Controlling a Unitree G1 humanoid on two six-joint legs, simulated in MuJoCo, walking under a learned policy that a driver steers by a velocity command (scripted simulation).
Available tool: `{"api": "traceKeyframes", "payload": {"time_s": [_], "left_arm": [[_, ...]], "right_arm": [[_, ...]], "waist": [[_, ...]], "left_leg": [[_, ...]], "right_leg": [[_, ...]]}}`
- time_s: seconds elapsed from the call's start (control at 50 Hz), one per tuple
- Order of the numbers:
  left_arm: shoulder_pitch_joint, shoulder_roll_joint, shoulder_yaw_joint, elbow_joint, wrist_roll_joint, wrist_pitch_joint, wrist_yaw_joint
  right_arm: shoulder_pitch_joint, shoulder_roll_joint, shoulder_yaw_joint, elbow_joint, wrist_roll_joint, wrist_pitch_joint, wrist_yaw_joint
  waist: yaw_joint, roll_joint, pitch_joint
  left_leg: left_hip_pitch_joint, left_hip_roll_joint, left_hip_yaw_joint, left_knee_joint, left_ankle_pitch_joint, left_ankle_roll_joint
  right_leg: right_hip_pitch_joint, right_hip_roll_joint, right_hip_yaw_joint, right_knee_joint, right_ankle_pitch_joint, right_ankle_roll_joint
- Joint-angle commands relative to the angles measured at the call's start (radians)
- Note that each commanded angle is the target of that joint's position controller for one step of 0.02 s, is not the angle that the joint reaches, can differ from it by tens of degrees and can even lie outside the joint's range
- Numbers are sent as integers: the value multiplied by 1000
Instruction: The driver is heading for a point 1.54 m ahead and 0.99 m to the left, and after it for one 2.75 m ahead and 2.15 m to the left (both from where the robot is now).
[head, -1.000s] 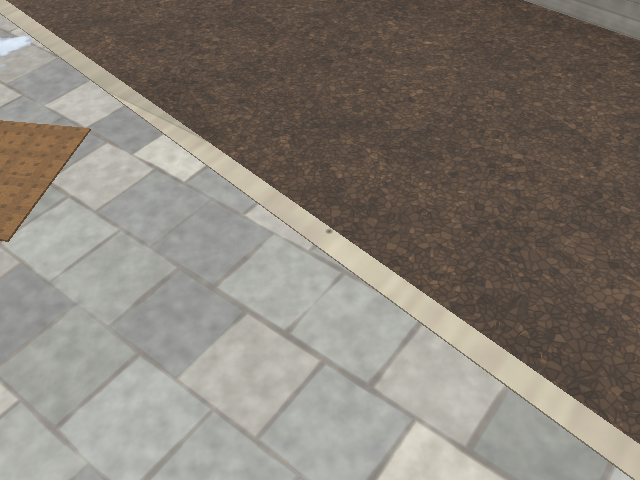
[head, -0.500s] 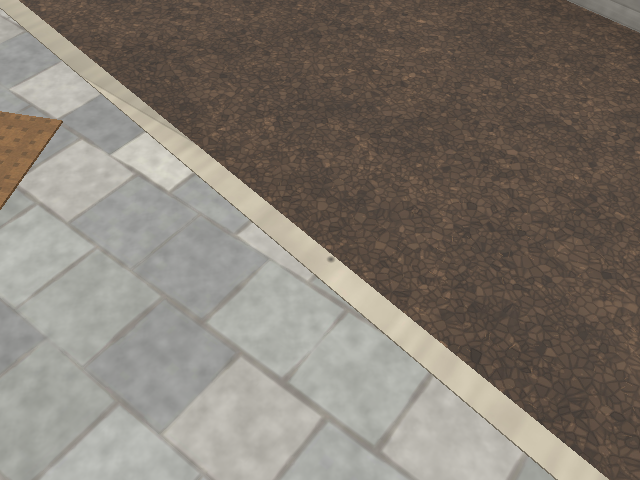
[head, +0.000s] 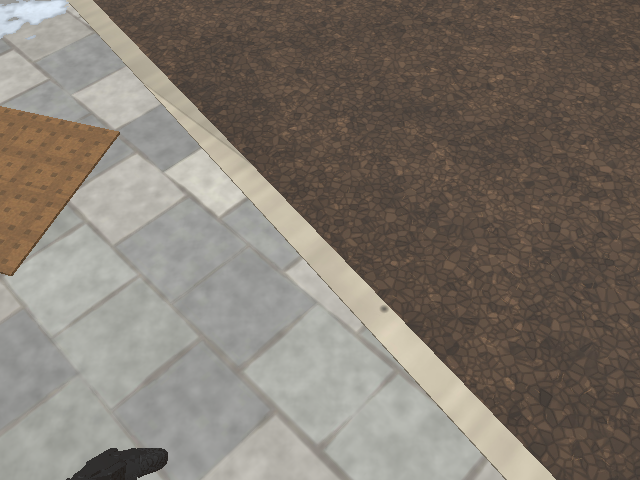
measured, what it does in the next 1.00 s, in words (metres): steps on the spot, turning left: left foot, then right foot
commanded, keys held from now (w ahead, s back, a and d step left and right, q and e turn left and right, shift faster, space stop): q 1.00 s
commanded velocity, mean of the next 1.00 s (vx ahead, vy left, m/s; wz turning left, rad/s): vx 0.02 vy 0.00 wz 0.57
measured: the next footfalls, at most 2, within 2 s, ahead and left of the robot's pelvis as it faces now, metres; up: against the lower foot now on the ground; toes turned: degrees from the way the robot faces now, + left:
left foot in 0.26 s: +0.05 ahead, +0.14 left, +0.00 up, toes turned +13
right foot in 0.78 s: +0.12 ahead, -0.06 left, +0.00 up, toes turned +32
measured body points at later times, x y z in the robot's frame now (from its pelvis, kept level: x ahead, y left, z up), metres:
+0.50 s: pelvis +0.01 +0.05 +0.02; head +0.03 +0.10 +0.46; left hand +0.10 +0.37 -0.10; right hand +0.21 -0.19 -0.06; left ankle +0.01 +0.13 -0.73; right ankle +0.07 -0.11 -0.64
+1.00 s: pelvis +0.03 +0.02 +0.01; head +0.07 +0.03 +0.46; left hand +0.00 +0.33 -0.08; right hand +0.31 -0.15 -0.08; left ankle -0.07 +0.12 -0.65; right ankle +0.09 -0.08 -0.73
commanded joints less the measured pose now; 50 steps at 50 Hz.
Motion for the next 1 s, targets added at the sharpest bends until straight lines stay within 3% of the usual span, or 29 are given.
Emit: {"api": "traceKeyframes", "payload": {"time_s": [0.02,0.1,0.16,0.2,0.24,0.26,0.28,0.3,0.32,0.34,0.36,0.38,0.42,0.48,0.54,0.66,0.72,0.76,0.78,0.8,0.82,0.84,0.86,0.88,0.9,0.96,1.0], "left_arm": [[-55,135,42,-63,13,0,12],[-47,170,61,-52,-7,3,29],[-46,204,73,-48,-15,19,27],[-40,220,79,-37,-28,29,17],[-45,206,78,-22,-51,46,8],[0,170,73,3,-55,55,4],[48,113,60,-5,-24,61,-5],[-76,146,68,-56,-13,54,5],[-121,169,75,-61,-21,53,13],[-92,172,80,-48,-27,54,23],[-60,175,85,-22,-17,58,33],[-38,175,87,-13,-9,59,37],[-16,166,83,-9,-13,56,34],[-39,148,71,-18,-19,50,34],[-46,148,64,-19,-20,46,29],[-31,155,60,-17,-33,19,3],[2,165,63,-15,-32,7,-14],[66,168,68,4,-28,0,-21],[102,207,80,15,-22,0,-15],[97,271,90,2,-8,9,-6],[89,295,93,4,20,11,-8],[47,242,80,-22,10,8,-4],[3,194,66,-31,2,10,3],[-20,180,61,-40,-8,14,8],[-21,174,57,-39,-20,16,13],[38,194,58,-26,-9,34,27],[68,218,66,-19,-7,43,30]], "right_arm": [[113,-58,-31,-61,-2,27,-15],[17,-26,-14,-123,-13,26,4],[-13,-45,-15,-149,-9,27,27],[-6,-65,-25,-154,-11,31,37],[57,-63,-34,-128,-18,33,44],[91,-92,-46,-120,-30,30,40],[91,-222,-73,-147,-32,24,19],[41,-273,-74,-189,-63,5,22],[-5,-238,-65,-197,-81,-16,29],[-52,-210,-58,-198,-58,-30,24],[-98,-166,-45,-205,-36,-32,19],[-126,-140,-34,-214,-24,-32,12],[-108,-110,-22,-224,-28,-35,5],[-60,-119,-27,-222,-21,-39,-2],[-64,-137,-36,-237,-27,-32,-8],[-94,-154,-45,-262,-23,-13,11],[-122,-161,-48,-273,-14,-7,18],[-164,-154,-46,-284,4,-3,13],[-151,-129,-41,-290,3,-2,8],[-86,-68,-26,-284,-13,-3,10],[-96,-132,-48,-307,-6,-14,8],[-69,-204,-72,-283,-22,-19,9],[-58,-213,-80,-257,-14,-15,12],[-42,-183,-77,-235,-12,-3,10],[-45,-159,-70,-235,-12,5,11],[-113,-99,-46,-269,2,7,21],[-150,-85,-35,-290,-3,5,25]], "waist": [[-14,-184,-141],[15,-138,-170],[18,-146,-169],[10,-145,-159],[-27,-118,-161],[-28,-32,-123],[24,306,-78],[-20,296,-63],[-18,190,-61],[18,144,-54],[40,101,-70],[53,113,-85],[58,86,-134],[35,77,-150],[21,113,-142],[8,122,-144],[23,135,-164],[72,121,-174],[73,78,-187],[25,-154,-206],[21,-328,-139],[17,-219,-129],[4,-167,-117],[-2,-140,-107],[11,-144,-92],[57,-174,-94],[84,-188,-114]], "left_leg": [[-1,47,18,22,74,-27],[22,99,23,-169,124,-7],[103,102,55,-290,140,23],[147,91,83,-384,152,52],[267,43,127,-578,257,101],[329,54,42,-708,338,144],[415,314,-356,-846,592,262],[270,390,-501,-922,582,404],[239,342,-425,-944,454,377],[238,290,-360,-939,368,315],[262,257,-321,-923,345,272],[263,236,-291,-908,409,261],[313,213,-266,-884,525,266],[413,205,-280,-857,598,273],[408,197,-318,-860,516,281],[349,184,-426,-824,567,310],[367,163,-481,-785,668,296],[325,116,-469,-741,638,245],[235,71,-433,-689,492,194],[87,-51,-273,-470,120,131],[-105,-149,-135,-284,-159,70],[-124,-73,-142,-94,-114,29],[-124,-61,-130,-30,-44,11],[-134,-53,-118,5,9,-9],[-162,-47,-109,34,54,-25],[-173,-19,-28,-66,113,-50],[-157,13,-6,-169,111,-56]], "right_leg": [[98,-245,168,-244,12,-198],[173,-298,126,-241,54,-221],[178,-317,90,-239,31,-211],[188,-322,72,-218,-14,-188],[148,-287,8,-118,-88,-116],[62,-226,-57,25,-188,-39],[-198,-65,-171,371,-488,84],[-291,20,23,563,-609,88],[-287,2,85,648,-523,64],[-288,-12,101,654,-408,50],[-287,-22,109,658,-338,53],[-268,-17,107,681,-284,65],[-242,-2,116,699,-224,82],[-262,8,134,577,-199,100],[-207,16,143,424,-216,117],[-51,51,148,237,-295,102],[25,66,152,112,-285,84],[162,62,132,-101,-116,59],[284,-25,176,-155,-8,28],[401,-240,364,-168,175,-58],[348,-384,567,-185,330,-234],[331,-401,522,-178,325,-269],[316,-331,413,-162,289,-223],[321,-268,330,-150,238,-181],[332,-252,290,-146,259,-178],[378,-225,194,-161,291,-191],[428,-250,178,-160,297,-203]]}}
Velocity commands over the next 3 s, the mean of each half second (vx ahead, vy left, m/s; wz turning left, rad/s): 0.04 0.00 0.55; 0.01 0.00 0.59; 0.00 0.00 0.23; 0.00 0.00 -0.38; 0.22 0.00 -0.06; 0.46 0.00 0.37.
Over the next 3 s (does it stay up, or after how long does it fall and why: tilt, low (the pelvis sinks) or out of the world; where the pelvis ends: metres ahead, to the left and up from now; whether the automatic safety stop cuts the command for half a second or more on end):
stays up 0.26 0.26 0.02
